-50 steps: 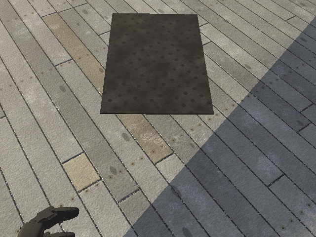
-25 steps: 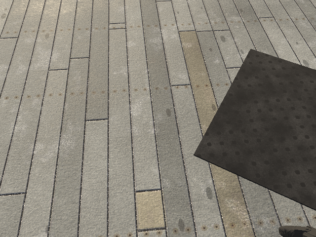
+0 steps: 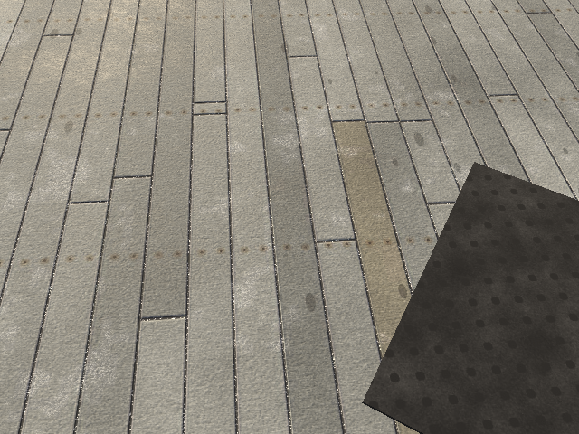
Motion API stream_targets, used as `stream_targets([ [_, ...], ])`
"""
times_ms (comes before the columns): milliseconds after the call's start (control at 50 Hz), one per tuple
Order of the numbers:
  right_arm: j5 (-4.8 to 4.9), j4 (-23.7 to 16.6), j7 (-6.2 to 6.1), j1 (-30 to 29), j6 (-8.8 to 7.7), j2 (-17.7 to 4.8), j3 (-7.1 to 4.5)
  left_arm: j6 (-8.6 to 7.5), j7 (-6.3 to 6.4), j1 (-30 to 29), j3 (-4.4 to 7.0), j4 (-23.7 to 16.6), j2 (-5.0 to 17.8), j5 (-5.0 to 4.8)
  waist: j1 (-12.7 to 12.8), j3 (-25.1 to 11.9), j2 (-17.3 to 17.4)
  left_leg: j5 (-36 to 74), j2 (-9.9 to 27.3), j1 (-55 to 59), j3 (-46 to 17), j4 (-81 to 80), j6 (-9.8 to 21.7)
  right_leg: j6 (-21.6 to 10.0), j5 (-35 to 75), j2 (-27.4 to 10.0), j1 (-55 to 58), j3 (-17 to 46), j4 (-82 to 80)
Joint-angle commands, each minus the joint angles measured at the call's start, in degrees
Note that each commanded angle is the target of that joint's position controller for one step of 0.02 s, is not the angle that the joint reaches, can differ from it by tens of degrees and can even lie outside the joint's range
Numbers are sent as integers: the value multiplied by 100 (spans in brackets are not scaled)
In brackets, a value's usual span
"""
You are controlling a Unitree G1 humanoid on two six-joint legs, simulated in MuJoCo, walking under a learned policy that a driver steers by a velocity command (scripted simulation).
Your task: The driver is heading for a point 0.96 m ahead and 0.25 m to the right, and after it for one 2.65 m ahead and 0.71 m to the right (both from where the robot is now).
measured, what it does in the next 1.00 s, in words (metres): walks ahead, turning right: right foot, then left foot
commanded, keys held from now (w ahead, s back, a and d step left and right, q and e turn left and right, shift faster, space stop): w+e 0.76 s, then w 0.24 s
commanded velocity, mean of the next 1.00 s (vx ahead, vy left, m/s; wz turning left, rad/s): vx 0.50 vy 0.00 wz -0.44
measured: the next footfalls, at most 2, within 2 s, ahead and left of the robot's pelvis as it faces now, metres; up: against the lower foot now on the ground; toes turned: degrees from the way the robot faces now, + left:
right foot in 0.12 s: +0.25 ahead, -0.14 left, +0.00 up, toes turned -3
left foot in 0.60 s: +0.55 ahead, +0.01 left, +0.00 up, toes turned -23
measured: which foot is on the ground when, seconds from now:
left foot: down 0.00-0.14, up 0.16-0.58, down 0.60-1.00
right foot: up 0.00-0.10, down 0.12-0.60, up 0.62-1.00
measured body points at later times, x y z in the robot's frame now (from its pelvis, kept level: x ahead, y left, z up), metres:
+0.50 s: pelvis +0.29 -0.06 +0.00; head +0.33 -0.08 +0.45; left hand +0.41 +0.21 -0.11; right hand +0.45 -0.35 -0.08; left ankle +0.51 +0.06 -0.70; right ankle +0.21 -0.14 -0.74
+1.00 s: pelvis +0.55 -0.13 +0.00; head +0.58 -0.14 +0.45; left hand +0.87 -0.04 -0.08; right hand +0.41 -0.37 -0.12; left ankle +0.52 +0.03 -0.74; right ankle +0.62 -0.33 -0.71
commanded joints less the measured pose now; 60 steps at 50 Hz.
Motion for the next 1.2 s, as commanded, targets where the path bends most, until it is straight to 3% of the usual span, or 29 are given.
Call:
stream_targets([
  [20, 1, -28, -36, 282, -12, -1057, -306, -112, -108, -738, 93, -658, 461, -55, -137, 252, 822, 1822, 1973, 299, -591, -284, 726, -279, -466, 5, -346, 68, -163],
  [80, 10, 2, -102, 163, 86, -1098, -338, -105, -168, -321, 199, -596, 671, -4, 132, -86, 730, 3787, 1847, 668, -190, 447, 437, -554, -1148, 406, 365, -288, -283],
  [120, -41, -132, -186, 42, 155, -1003, -272, -65, -91, 1175, 447, -264, 1114, 20, 888, -1101, 469, 4667, 1424, -159, 315, 2564, 83, -927, -691, 512, 2699, -130, -357],
  [140, -106, -386, -164, 591, 42, -603, -125, -44, -50, 1770, 607, -275, 1740, 57, 776, -1919, -667, 2361, 642, -2408, 540, 4841, -393, -1897, -1186, -881, 4939, 2440, -442],
  [160, -124, -341, -100, 532, -109, -462, -39, -37, -68, 1954, 526, -208, 1409, -61, 838, -2319, -1171, -1615, -26, -3697, -156, 5878, -528, -2324, -1994, -1440, 5750, 4476, -1433],
  [180, 83, -458, 5, 74, -239, -860, -121, -16, -38, 1781, 416, -246, 1070, -65, 973, -1714, -692, -1439, 363, -4324, -574, 6225, -428, -2029, -2635, -1345, 5465, 3992, -1598],
  [200, 158, -590, 43, -371, -321, -867, -102, 8, -7, 1484, 396, -326, 990, -22, 930, -1099, -210, -1013, 613, -4410, -466, 5981, -353, -1841, -2483, -1147, 4717, 3310, -1673],
  [220, 9, -678, 26, -669, -372, -811, -96, 34, 6, 1266, 375, -366, 955, 13, 809, -604, 231, -746, 785, -4286, -349, 5433, -355, -1744, -1669, -925, 3927, 2763, -1740],
  [260, -85, -686, -7, -549, -313, -819, -144, 53, 55, 860, 320, -507, 817, 84, 433, -396, 33, -453, 983, -3660, -370, 4751, -480, -1760, -1175, -637, 2956, 2439, -2031],
  [300, -156, -626, -37, -449, -200, -630, -116, 56, 106, 802, 295, -518, 724, 33, 336, -315, 63, -251, 977, -3481, -202, 4392, -621, -1668, -774, -372, 2558, 1985, -2176],
  [320, -134, -671, -54, -422, -169, -565, -85, 51, 142, 833, 354, -491, 946, 35, 274, -272, -175, -129, 939, -3454, -144, 4013, -739, -1780, -479, -436, 2329, 1895, -2186],
  [380, -136, -790, -53, -1120, -198, -404, -5, 88, 236, 1033, 415, -378, 1057, -11, 541, -141, -34, 1017, 778, -3098, -71, 2663, -905, -1508, -438, -81, 1947, 1432, -2127],
  [480, -9, -943, 43, -1848, -299, -457, -31, 205, 309, 1525, 433, -162, 1054, -98, 809, -219, -161, 1818, 437, -2583, -207, 1408, -856, -1252, -888, -134, 2298, 1858, -1723],
  [580, -14, -730, 1, -849, -394, -875, -283, 274, 298, 1329, 378, -225, 785, -38, 143, -664, -334, 1162, 659, -931, -315, 815, -299, -842, -659, 8, 2518, 2194, -377],
  [600, -106, -686, -56, -67, -393, -1168, -371, 247, 266, 1358, 248, -329, 427, 49, -180, -1427, 254, 743, 1590, 451, -1171, 906, 72, -642, -1356, 360, 1904, 1723, 1124],
  [620, -148, -474, -36, 367, -298, -1571, -483, 196, 261, 2122, 136, -497, 112, -100, 135, -2047, 2054, -436, 2807, 2105, -3679, 490, 1002, -296, -3806, 1118, -49, 919, 2881],
  [640, -11, -519, 2, 301, -265, -1078, -398, 193, 284, 2104, 229, -364, 692, -155, 40, -1688, 1646, -1631, 2926, 1883, -4249, 215, 966, -215, -3796, 610, -775, 958, 3674],
  [660, -2, -562, -19, 86, -240, -741, -308, 223, 284, 1520, 327, -400, 1005, -122, -113, -970, 1076, -1477, 2654, 1247, -3361, 135, 715, -167, -3255, 425, -942, 882, 3904],
  [700, -71, -524, -23, -306, -194, -512, -218, 250, 273, 985, 353, -539, 889, -2, 15, -243, 620, -56, 2158, 174, -2050, -95, 514, -93, -2586, 123, -756, 680, 3620],
  [760, -73, -385, -29, -407, -243, -374, -193, 329, 205, 1019, 333, -570, 572, -71, 193, -118, 850, 753, 1812, -383, -1023, -460, 454, -75, -2249, -98, -376, 485, 3343],
  [920, 52, 100, 12, -227, -201, -891, -306, 163, 21, -7, 103, -854, 159, 10, 58, 107, 655, 2011, 1786, -481, 198, -719, 633, -49, -678, -51, -21, 70, 708],
  [1000, 169, 448, 10, 293, -86, -1040, -337, 114, -60, -635, 125, -1079, 285, -24, -64, 197, 660, 2205, 2030, 115, 200, -565, 495, -278, -840, 106, 144, -120, -10],
  [1040, 199, 529, -15, 271, -19, -1145, -357, 114, -69, -466, 200, -1081, 446, 7, 171, 32, 781, 3274, 2093, 381, 288, -121, 380, -481, -1232, 287, 619, -267, -247],
  [1080, 210, 587, -42, 238, 30, -1049, -277, 121, 11, 881, 443, -685, 852, 58, 960, -781, 725, 4301, 1711, -197, 574, 1500, 109, -779, -923, 521, 2805, -435, -601],
  [1100, 41, 427, -45, 228, -2, -733, -127, 164, 115, 1925, 583, -503, 1316, 120, 1354, -1618, 92, 2463, 1400, -1532, 690, 3297, -123, -1129, -607, -608, 4646, 798, -344],
  [1120, 29, 323, 4, 912, -95, -71, 77, 175, 131, 1951, 595, -500, 1661, 152, 876, -2402, -1240, -1817, 393, -3456, 293, 5152, -415, -1972, -1793, -1973, 5973, 3494, -1045],
  [1140, 193, 426, 28, 502, -162, -753, -99, 151, 129, 1925, 480, -524, 1118, 122, 1171, -2202, -580, -1919, 591, -3950, -483, 5774, -370, -1838, -2409, -1892, 5613, 3639, -1413],
  [1160, 305, 233, 42, 46, -186, -919, -172, 112, 127, 1602, 399, -471, 920, 89, 1072, -1288, -512, -1427, 832, -4309, -375, 5786, -323, -1599, -2175, -1691, 4928, 2686, -1542],
  [1200, 142, 236, -19, -273, -134, -745, -183, 44, 81, 988, 298, -410, 545, 109, 692, -523, -91, -587, 1190, -3970, -255, 5230, -343, -1276, -1266, -1144, 3669, 1512, -1898],
])
Keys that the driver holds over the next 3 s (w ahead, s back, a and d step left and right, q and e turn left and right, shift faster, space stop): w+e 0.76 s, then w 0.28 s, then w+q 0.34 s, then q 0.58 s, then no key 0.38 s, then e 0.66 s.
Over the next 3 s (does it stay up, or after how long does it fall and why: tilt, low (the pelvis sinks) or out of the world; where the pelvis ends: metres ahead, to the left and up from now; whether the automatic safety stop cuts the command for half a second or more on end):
stays up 0.92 -0.37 0.00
